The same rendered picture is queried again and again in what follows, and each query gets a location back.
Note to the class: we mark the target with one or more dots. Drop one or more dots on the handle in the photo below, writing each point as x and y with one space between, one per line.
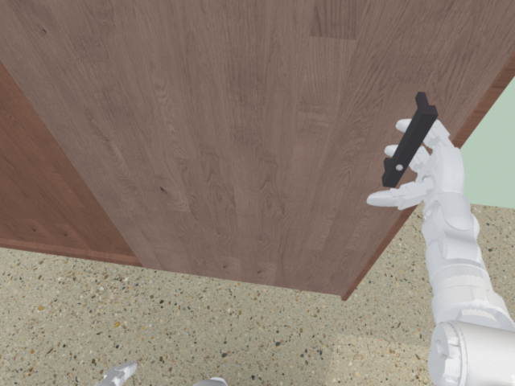
413 137

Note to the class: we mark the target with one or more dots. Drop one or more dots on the robot left hand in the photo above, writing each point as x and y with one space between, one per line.
116 376

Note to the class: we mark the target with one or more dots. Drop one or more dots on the robot right hand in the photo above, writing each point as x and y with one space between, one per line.
444 169

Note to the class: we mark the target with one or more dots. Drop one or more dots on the robot right upper arm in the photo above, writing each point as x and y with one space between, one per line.
467 354

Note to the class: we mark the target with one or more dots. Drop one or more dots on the wardrobe door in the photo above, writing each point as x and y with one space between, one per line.
240 139
43 198

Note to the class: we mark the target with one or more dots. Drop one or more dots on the robot right forearm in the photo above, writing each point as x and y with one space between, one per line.
460 282

